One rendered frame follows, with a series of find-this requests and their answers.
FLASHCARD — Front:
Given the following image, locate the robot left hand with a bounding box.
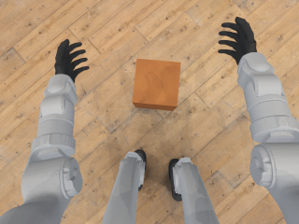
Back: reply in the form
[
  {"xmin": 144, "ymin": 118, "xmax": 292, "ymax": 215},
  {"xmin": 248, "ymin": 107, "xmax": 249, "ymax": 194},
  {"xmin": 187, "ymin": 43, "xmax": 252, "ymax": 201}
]
[{"xmin": 54, "ymin": 39, "xmax": 90, "ymax": 83}]

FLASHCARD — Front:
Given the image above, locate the robot left thigh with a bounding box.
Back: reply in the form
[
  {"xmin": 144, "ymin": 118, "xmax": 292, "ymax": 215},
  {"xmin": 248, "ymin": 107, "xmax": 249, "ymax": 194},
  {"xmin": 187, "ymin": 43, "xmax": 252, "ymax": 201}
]
[{"xmin": 101, "ymin": 157, "xmax": 146, "ymax": 224}]

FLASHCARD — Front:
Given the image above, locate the robot left forearm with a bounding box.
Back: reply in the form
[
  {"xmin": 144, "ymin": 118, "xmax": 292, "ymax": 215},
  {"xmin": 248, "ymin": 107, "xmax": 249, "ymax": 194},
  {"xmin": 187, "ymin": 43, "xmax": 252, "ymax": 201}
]
[{"xmin": 21, "ymin": 74, "xmax": 78, "ymax": 199}]

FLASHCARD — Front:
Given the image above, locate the left robot upper arm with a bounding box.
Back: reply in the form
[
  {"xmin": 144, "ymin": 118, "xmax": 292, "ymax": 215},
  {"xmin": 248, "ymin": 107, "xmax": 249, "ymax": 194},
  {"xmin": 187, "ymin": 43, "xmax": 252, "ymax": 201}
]
[{"xmin": 0, "ymin": 156, "xmax": 83, "ymax": 224}]

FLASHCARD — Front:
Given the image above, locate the carton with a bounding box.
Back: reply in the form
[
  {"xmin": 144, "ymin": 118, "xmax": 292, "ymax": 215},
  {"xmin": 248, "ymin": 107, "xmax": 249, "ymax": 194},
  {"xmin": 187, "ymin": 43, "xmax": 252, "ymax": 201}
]
[{"xmin": 132, "ymin": 59, "xmax": 181, "ymax": 111}]

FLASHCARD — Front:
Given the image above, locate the robot right shin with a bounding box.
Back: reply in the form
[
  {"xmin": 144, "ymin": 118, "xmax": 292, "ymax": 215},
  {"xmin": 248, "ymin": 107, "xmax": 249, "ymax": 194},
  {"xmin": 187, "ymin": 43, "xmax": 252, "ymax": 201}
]
[{"xmin": 175, "ymin": 157, "xmax": 200, "ymax": 194}]

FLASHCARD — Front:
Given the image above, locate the robot right forearm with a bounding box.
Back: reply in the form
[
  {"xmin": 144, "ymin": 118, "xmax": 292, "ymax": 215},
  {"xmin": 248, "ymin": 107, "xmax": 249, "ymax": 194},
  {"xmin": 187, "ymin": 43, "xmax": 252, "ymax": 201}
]
[{"xmin": 236, "ymin": 52, "xmax": 299, "ymax": 143}]

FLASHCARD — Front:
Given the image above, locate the robot right hand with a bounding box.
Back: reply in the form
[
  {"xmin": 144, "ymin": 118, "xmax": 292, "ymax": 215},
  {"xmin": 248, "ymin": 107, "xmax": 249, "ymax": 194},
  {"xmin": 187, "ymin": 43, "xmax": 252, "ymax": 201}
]
[{"xmin": 218, "ymin": 17, "xmax": 257, "ymax": 65}]

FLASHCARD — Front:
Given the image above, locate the right robot upper arm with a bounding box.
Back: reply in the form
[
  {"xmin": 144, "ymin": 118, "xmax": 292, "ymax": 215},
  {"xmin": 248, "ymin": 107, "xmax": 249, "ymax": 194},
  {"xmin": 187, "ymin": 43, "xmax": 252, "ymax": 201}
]
[{"xmin": 249, "ymin": 142, "xmax": 299, "ymax": 224}]

